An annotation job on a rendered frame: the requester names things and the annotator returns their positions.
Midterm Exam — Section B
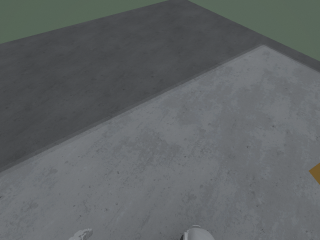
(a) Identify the cupboard door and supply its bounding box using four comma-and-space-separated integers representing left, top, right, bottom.
309, 163, 320, 185

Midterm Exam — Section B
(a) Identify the left robot hand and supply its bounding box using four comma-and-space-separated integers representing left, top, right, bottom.
68, 228, 93, 240

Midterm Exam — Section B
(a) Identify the robot right shin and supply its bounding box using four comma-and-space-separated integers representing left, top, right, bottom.
189, 225, 201, 230

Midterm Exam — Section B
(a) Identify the robot right thigh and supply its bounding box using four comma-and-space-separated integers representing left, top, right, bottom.
183, 227, 215, 240

